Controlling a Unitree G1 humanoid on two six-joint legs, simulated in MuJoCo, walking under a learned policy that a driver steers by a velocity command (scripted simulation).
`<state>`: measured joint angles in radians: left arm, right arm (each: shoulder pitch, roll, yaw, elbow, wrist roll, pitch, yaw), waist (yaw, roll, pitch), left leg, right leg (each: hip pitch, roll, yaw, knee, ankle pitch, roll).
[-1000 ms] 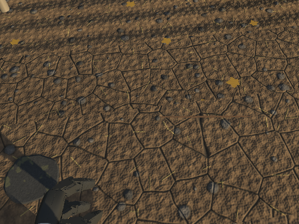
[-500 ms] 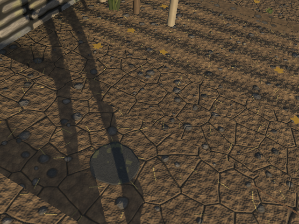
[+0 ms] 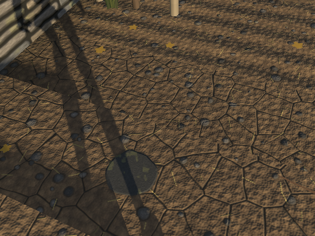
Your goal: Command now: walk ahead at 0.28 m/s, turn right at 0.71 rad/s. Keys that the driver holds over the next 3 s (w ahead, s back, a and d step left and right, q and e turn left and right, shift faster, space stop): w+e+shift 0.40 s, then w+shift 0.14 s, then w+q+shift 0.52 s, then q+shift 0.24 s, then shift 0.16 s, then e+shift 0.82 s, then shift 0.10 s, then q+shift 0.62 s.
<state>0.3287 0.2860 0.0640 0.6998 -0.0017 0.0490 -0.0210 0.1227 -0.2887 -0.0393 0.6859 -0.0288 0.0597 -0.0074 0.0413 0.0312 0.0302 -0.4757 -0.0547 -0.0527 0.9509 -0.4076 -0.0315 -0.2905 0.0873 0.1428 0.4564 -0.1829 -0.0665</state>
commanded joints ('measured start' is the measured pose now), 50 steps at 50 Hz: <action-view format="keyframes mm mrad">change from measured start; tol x32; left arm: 1 -11 178 62 -73 1 -2 -8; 24 -406 101 4 -180 37 -20 -94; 30 -301 127 16 -115 67 -40 -68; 33 315 234 57 113 64 -78 -26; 50 -6 107 -11 212 35 -159 70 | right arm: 1 -70 -78 -19 -86 -4 -18 22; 50 317 -98 -44 201 -31 -62 58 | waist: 1 5 -187 -74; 10 -124 228 -85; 31 54 86 -6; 34 153 -373 -205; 50 -193 -69 59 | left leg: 1 -90 7 -1 -82 11 -31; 8 551 -5 35 -564 138 24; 11 494 521 -612 -775 -413 165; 24 476 333 64 -830 76 135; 29 582 374 145 -637 579 162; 32 38 303 218 -43 1039 169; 34 -451 29 -48 701 -202 143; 39 -286 162 -34 296 102 106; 44 249 83 147 -209 1059 157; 50 357 74 182 -416 743 235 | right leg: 1 106 -189 376 -239 -441 -170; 8 -384 -43 319 -78 -394 -16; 11 -667 -42 36 588 -181 39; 28 -529 -116 -112 551 -12 -46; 33 733 -145 -75 247 -273 -109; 35 506 -436 372 -67 -7 -92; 43 -244 -184 -282 -55 -170 -9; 50 87 -285 -341 603 538 16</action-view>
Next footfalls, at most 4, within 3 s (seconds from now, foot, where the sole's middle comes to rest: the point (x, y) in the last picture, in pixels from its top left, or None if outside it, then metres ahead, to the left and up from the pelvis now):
0.18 left None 0.09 0.13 -0.78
0.64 right None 0.19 -0.22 -0.78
1.04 left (237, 222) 0.59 -0.26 -0.93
1.32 right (271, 168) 0.88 -0.47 -0.93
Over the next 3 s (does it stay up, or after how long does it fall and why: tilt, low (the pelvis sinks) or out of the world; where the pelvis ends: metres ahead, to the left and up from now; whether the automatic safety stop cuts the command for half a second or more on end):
stays up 0.76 -0.36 -0.15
